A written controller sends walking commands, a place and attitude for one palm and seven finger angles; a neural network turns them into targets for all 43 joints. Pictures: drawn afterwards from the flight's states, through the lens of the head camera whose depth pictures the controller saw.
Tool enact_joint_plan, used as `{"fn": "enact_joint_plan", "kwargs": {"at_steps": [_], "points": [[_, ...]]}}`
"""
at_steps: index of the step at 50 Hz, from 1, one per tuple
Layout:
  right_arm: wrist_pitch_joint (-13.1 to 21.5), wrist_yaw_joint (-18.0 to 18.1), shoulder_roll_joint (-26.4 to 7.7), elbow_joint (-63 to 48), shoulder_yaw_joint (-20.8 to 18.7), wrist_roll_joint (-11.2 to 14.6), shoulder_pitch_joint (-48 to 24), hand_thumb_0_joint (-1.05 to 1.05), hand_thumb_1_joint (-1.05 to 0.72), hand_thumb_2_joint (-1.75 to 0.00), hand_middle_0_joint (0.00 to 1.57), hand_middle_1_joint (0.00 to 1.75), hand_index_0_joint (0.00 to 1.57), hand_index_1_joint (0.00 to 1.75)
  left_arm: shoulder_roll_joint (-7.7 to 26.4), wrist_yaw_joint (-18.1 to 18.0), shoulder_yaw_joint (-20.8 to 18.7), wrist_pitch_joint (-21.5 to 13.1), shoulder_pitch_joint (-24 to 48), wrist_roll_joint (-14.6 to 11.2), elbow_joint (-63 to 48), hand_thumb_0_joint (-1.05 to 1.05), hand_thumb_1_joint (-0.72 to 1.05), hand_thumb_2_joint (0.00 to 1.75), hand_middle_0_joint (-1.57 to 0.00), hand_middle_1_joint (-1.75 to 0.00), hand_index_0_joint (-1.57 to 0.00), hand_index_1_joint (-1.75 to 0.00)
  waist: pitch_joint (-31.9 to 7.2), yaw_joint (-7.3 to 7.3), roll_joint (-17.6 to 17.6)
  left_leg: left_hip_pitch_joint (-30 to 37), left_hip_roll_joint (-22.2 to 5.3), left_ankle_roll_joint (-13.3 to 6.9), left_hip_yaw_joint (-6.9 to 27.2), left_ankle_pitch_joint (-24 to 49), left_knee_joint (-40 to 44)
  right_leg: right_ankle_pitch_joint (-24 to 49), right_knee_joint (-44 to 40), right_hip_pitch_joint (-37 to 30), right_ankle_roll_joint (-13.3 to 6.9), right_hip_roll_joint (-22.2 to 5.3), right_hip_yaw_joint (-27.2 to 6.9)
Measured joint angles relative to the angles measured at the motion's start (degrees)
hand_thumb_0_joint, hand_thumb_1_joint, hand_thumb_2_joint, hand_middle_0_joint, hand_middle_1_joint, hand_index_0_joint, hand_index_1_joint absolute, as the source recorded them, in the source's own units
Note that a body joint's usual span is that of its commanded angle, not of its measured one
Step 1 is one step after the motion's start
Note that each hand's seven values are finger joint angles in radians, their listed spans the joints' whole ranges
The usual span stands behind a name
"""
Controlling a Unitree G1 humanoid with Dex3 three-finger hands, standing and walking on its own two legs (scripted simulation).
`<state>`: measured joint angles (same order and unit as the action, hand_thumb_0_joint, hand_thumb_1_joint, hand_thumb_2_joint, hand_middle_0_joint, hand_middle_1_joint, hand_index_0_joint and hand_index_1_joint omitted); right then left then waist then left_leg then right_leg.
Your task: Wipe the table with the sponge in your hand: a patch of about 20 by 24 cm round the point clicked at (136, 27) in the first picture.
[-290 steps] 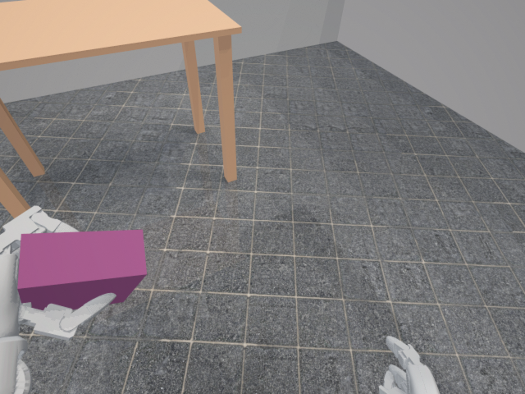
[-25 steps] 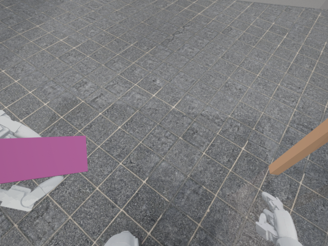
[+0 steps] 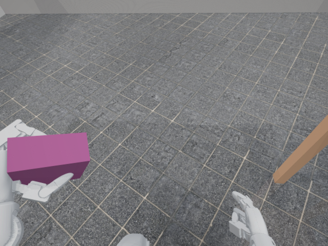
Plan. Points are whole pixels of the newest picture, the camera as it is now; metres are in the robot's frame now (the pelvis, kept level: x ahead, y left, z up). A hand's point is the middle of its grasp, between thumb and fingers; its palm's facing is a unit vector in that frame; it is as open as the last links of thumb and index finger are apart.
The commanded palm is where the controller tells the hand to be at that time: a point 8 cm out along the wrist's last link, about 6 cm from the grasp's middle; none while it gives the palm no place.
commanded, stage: turn to face it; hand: left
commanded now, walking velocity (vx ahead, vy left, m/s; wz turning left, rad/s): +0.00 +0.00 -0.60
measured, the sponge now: (61, 160) +0.23 +0.21 +0.15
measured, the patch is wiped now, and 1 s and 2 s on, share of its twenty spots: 0.00 0.00 0.00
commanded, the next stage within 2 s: none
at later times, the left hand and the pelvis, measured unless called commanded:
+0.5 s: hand (87, 160) +0.23 +0.15 +0.17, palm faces +0.13 -0.88 -0.46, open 9.5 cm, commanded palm +0.19 +0.20 +0.18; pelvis -0.05 -0.01 +0.00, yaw -19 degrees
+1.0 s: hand (135, 197) +0.17 +0.06 +0.17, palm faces -0.13 -0.89 -0.43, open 9.5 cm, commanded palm +0.15 +0.12 +0.18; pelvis -0.14 -0.02 +0.00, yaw -34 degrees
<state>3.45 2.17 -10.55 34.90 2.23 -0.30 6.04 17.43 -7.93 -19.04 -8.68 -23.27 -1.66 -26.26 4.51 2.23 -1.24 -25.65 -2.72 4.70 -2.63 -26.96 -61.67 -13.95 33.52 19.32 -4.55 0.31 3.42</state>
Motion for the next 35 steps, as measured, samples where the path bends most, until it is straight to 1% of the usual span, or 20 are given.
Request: {"fn": "enact_joint_plan", "kwargs": {"at_steps": [3, 5, 8, 10, 12, 13, 14, 15, 17, 18, 20, 23, 25, 27, 28, 29, 30, 32, 33, 35], "points": [[-1.22, 0.26, -1.54, -1.63, -1.29, -0.09, 0.14, 0.02, -0.9, -0.9, 0.2, 0.3, 0.21, 0.3, 1.97, 0.35, -0.4, -0.98, -3.0, -0.37, -2.69, -0.01, -0.44, 0.99, -0.8, -1.34, -0.81, -1.34, -0.68, -1.81, 1.6, 1.42, 0.74, 0.08, -0.48, 0.78, 4.39, 2.24, -2.71, 0.43, -0.35, 0.85, -1.85], [-1.95, 0.28, -2.7, -2.65, -2.33, -0.05, 0.72, 0.01, -0.9, -0.9, 0.2, 0.3, 0.21, 0.3, 3.69, 0.47, -1.21, -1.78, -4.77, -0.55, -4.54, -0.01, -0.44, 1.0, -0.8, -1.34, -0.81, -1.34, -1.39, -2.29, 2.41, 2.88, 1.05, -0.02, -0.56, 0.88, 8.97, 3.57, -4.09, 1.08, -0.52, 1.68, -3.05], [-3.14, 0.14, -4.42, -3.72, -3.71, 0.34, 1.83, 0.01, -0.9, -0.9, 0.2, 0.3, 0.2, 0.3, 5.66, 0.29, -2.64, -2.52, -6.21, -0.64, -6.38, -0.01, -0.44, 1.0, -0.8, -1.34, -0.81, -1.34, -2.17, -2.29, 3.34, 5.74, 1.43, -0.46, -0.49, 0.85, 16.83, 5.22, -5.31, 2.08, -0.57, 2.94, -4.72], [-3.88, 0.05, -5.33, -4.16, -4.27, 0.6, 2.61, 0.01, -0.9, -0.9, 0.2, 0.3, 0.2, 0.3, 6.17, 0.14, -3.31, -2.59, -6.32, -0.58, -6.9, -0.01, -0.44, 1.0, -0.8, -1.35, -0.81, -1.34, -2.61, -2.07, 3.69, 8.06, 1.53, -0.92, -0.47, 2.01, 22.81, 6.06, -5.59, 2.82, -0.37, 3.79, -5.67], [-4.49, 0.0, -5.95, -4.62, -4.57, 0.88, 3.44, 0.01, -0.91, -0.9, 0.2, 0.3, 0.2, 0.3, 6.19, 0.02, -3.52, -2.37, -5.97, -0.49, -7.09, -0.01, -0.44, 1.0, -0.8, -1.35, -0.81, -1.34, -2.88, -1.98, 3.6, 11.25, 1.0, -1.55, -0.96, 5.16, 29.96, 6.43, -4.95, 3.64, -0.01, 4.81, -6.25], [-4.62, 0.05, -5.99, -4.81, -4.7, 0.93, 3.81, 0.01, -0.91, -0.9, 0.2, 0.3, 0.2, 0.3, 6.2, 0.05, -3.55, -2.27, -5.54, -0.4, -7.08, -0.01, -0.44, 1.0, -0.8, -1.35, -0.81, -1.34, -2.84, -1.96, 3.63, 12.27, 0.63, -2.53, -1.41, 8.32, 32.56, 6.31, -4.0, 4.25, 0.2, 5.24, -6.45], [-4.76, 0.14, -5.5, -4.76, -4.74, 0.97, 4.01, 0.01, -0.91, -0.9, 0.2, 0.3, 0.2, 0.3, 6.24, 0.16, -3.64, -2.21, -4.91, -0.25, -6.73, -0.01, -0.44, 1.0, -0.8, -1.35, -0.81, -1.34, -2.39, -1.61, 4.44, 12.56, 0.75, -3.12, -2.27, 9.99, 32.58, 5.21, -2.42, 4.77, 0.97, 5.22, -7.16], [-4.83, 0.22, -4.9, -4.79, -4.56, 1.01, 4.31, 0.01, -0.91, -0.9, 0.2, 0.3, 0.2, 0.3, 6.14, 0.29, -3.78, -2.19, -4.56, -0.03, -6.12, -0.01, -0.44, 1.0, -0.8, -1.35, -0.81, -1.34, -2.18, -1.03, 5.01, 12.82, 0.62, -3.34, -3.35, 10.01, 32.07, 0.71, 1.07, 5.93, 2.18, 5.15, -7.4], [-4.32, 0.32, -3.47, -4.92, -4.17, 0.74, 5.18, 0.01, -0.91, -0.9, 0.2, 0.3, 0.2, 0.3, 5.58, 0.42, -3.82, -1.76, -4.15, 0.63, -4.83, -0.01, -0.44, 1.0, -0.8, -1.35, -0.81, -1.34, -2.01, -0.54, 4.48, 13.31, -0.67, -3.26, -4.64, 8.87, 30.98, -6.8, 12.33, 8.69, 4.55, 4.38, -5.12], [-3.87, 0.19, -2.72, -4.9, -3.92, 0.72, 5.66, 0.01, -0.91, -0.9, 0.2, 0.3, 0.2, 0.3, 5.08, 0.43, -3.58, -1.52, -3.97, 0.89, -4.33, -0.01, -0.44, 1.0, -0.8, -1.35, -0.81, -1.34, -1.84, -0.4, 3.78, 13.69, -1.55, -3.06, -5.01, 8.44, 30.66, -8.48, 16.69, 9.33, 5.38, 3.63, -3.77], [-2.95, -0.46, -1.41, -4.71, -3.11, 0.91, 6.52, 0.01, -0.9, -0.9, 0.2, 0.3, 0.2, 0.3, 3.73, 0.38, -2.59, -0.99, -3.73, 1.12, -3.79, -0.01, -0.44, 1.0, -0.8, -1.35, -0.81, -1.34, -1.43, 0.26, 2.11, 14.56, -3.59, -2.47, -6.1, 8.03, 30.34, -9.47, 19.75, 8.89, 6.6, 1.72, -1.28], [-1.63, -1.42, 0.53, -4.45, -1.37, 0.88, 7.17, 0.01, -0.9, -0.9, 0.2, 0.3, 0.2, 0.3, 2.68, 0.37, -1.2, -0.47, -2.95, 1.33, -3.64, -0.01, -0.44, 1.0, -0.79, -1.35, -0.81, -1.34, -0.35, 0.84, -0.01, 15.23, -6.63, -1.28, -8.02, 7.78, 29.6, -9.03, 15.64, 5.67, 7.66, -0.73, 1.2], [-0.91, -1.97, 1.82, -4.44, -0.27, 0.77, 7.25, 0.01, -0.9, -0.9, 0.2, 0.3, 0.21, 0.3, 3.34, 0.57, -0.99, -0.5, -2.04, 1.25, -3.37, -0.01, -0.44, 1.0, -0.79, -1.35, -0.81, -1.34, 0.65, 0.76, -0.89, 14.94, -8.55, -0.21, -9.07, 7.45, 28.35, -8.27, 10.58, 2.74, 7.95, -1.48, 2.18], [-0.38, -2.5, 2.76, -4.86, 0.54, 0.73, 7.39, 0.01, -0.9, -0.9, 0.2, 0.3, 0.21, 0.3, 4.84, 0.74, -1.4, -0.45, -1.16, 1.22, -3.46, -0.01, -0.44, 1.0, -0.79, -1.35, -0.81, -1.34, 1.62, 0.29, -1.47, 13.65, -10.49, 1.06, -9.63, 6.45, 25.45, -4.83, 3.81, -1.02, 7.76, -1.65, 3.19], [-0.2, -2.77, 2.76, -4.99, 0.71, 0.85, 7.16, 0.01, -0.9, -0.9, 0.2, 0.3, 0.21, 0.3, 5.34, 0.84, -1.6, -0.61, -0.53, 1.3, -3.55, -0.01, -0.44, 1.0, -0.79, -1.35, -0.81, -1.34, 2.4, -0.16, -2.35, 12.38, -11.94, 1.49, -9.26, 5.6, 22.87, -2.01, 1.82, -1.92, 6.38, -0.86, 3.8], [-0.29, -2.88, 2.39, -4.69, 0.64, 0.95, 6.37, 0.01, -0.9, -0.9, 0.2, 0.3, 0.21, 0.3, 5.39, 0.92, -1.57, -0.86, 0.29, 1.4, -3.58, -0.01, -0.44, 1.0, -0.79, -1.35, -0.81, -1.34, 3.69, -0.95, -3.53, 10.43, -12.79, 1.08, -7.49, 4.57, 18.82, -1.53, 2.42, -1.54, 4.34, 0.27, 4.39], [-0.69, -2.91, 1.98, -4.08, 0.51, 1.08, 5.36, 0.01, -0.9, -0.9, 0.2, 0.3, 0.21, 0.3, 5.47, 1.02, -1.65, -1.08, 0.59, 1.08, -3.89, -0.01, -0.44, 1.0, -0.79, -1.35, -0.81, -1.34, 4.55, -1.52, -3.61, 7.85, -11.6, 0.94, -4.96, 1.27, 13.28, -1.84, 3.51, -0.49, 2.61, 0.65, 4.2], [-2.26, -2.83, 1.07, -3.0, 0.01, 1.03, 3.21, 0.01, -0.9, -0.9, 0.2, 0.3, 0.21, 0.3, 5.7, 1.07, -2.57, -1.36, -1.1, 0.11, -5.25, -0.01, -0.44, 1.0, -0.79, -1.35, -0.81, -1.34, 5.48, -2.34, -2.37, 3.01, -7.36, 1.02, -1.08, -2.8, 2.25, -1.75, 4.1, 1.32, 0.69, 0.84, 2.38], [-3.12, -2.73, 0.55, -2.77, -0.33, 0.92, 2.36, 0.01, -0.9, -0.9, 0.2, 0.3, 0.21, 0.3, 5.89, 1.0, -3.2, -1.44, -2.72, -0.27, -6.17, -0.01, -0.44, 1.0, -0.79, -1.35, -0.81, -1.34, 5.73, -2.87, -1.76, 1.12, -5.65, 1.14, -0.11, -2.83, -1.83, -1.12, 3.57, 1.73, 0.27, 1.04, 1.44], [-4.5, -2.38, -0.57, -2.58, -1.26, 0.7, 1.26, 0.02, -0.9, -0.9, 0.2, 0.3, 0.21, 0.3, 6.3, 0.87, -4.29, -1.77, -6.03, -0.74, -7.72, -0.01, -0.44, 1.0, -0.79, -1.35, -0.81, -1.34, 5.68, -3.63, -0.85, -1.5, -3.35, 1.38, 0.52, -1.63, -5.86, 0.74, 1.79, 2.11, 0.01, 1.6, -0.24]]}}
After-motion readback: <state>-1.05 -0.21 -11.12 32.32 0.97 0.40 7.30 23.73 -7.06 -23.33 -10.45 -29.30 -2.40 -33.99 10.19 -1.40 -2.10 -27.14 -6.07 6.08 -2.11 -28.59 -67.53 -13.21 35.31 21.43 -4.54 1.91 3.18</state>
